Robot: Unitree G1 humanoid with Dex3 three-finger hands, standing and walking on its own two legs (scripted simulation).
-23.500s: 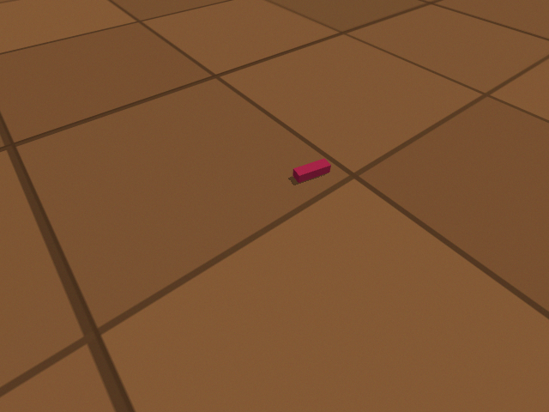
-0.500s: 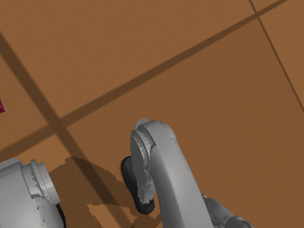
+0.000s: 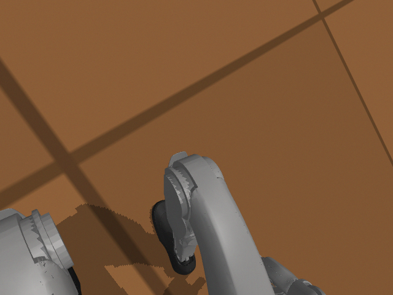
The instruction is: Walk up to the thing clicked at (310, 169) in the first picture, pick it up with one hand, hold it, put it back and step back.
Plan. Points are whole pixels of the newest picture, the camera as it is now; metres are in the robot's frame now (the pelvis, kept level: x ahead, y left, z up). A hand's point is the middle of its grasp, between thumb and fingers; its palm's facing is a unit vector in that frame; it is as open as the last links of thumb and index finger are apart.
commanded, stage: close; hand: left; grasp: from above
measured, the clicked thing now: out of the picture +0.44 +0.34 -0.27
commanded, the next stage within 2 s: settle in 1.12 s
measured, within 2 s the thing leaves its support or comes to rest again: leaves its support in 1.50 s
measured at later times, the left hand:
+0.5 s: hand out of the picture +0.43 +0.33 -0.24, palm faces -0.42 -0.16 -0.89, open 10.1 cm
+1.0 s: hand out of the picture +0.43 +0.33 -0.24, palm faces -0.43 -0.15 -0.89, open 9.5 cm
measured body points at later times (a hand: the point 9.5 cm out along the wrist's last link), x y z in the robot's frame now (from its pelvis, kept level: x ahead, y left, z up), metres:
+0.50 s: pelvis +0.00 +0.00 +0.00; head +0.26 +0.13 +0.34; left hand +0.45 +0.34 -0.19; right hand +0.07 -0.26 -0.05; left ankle +0.06 +0.13 -0.26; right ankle +0.11 -0.13 -0.26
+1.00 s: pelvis +0.00 +0.00 +0.00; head +0.26 +0.14 +0.34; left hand +0.45 +0.34 -0.19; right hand +0.07 -0.25 -0.05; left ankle +0.06 +0.13 -0.26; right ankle +0.11 -0.13 -0.26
